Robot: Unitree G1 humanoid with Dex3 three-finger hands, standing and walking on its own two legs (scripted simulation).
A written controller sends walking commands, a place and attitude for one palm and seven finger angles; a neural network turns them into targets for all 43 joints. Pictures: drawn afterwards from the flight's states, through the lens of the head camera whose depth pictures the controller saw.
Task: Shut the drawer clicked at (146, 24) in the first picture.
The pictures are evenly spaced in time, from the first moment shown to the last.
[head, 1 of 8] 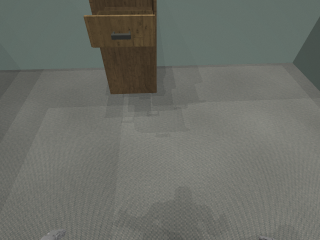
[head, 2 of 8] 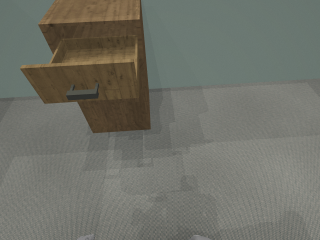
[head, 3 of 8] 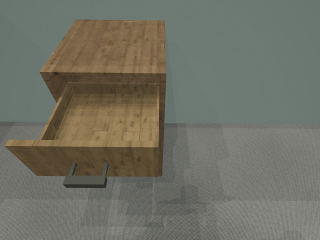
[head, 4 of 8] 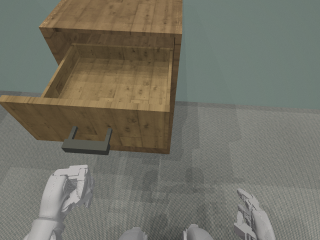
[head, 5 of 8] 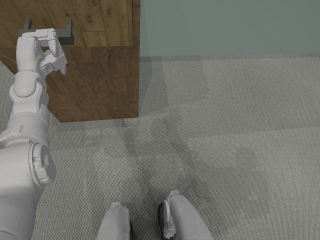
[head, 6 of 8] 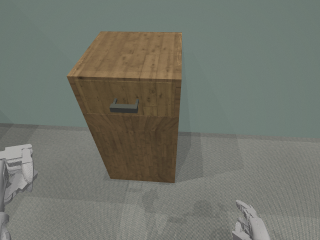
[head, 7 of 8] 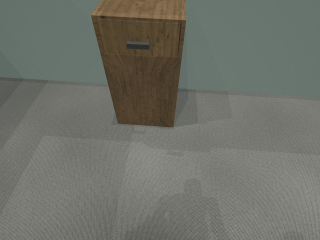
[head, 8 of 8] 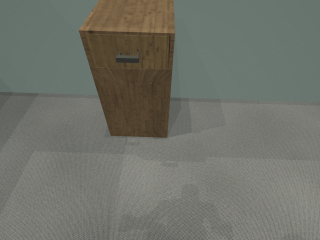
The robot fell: no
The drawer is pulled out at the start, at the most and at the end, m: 0.30 0.30 0.00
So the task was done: yes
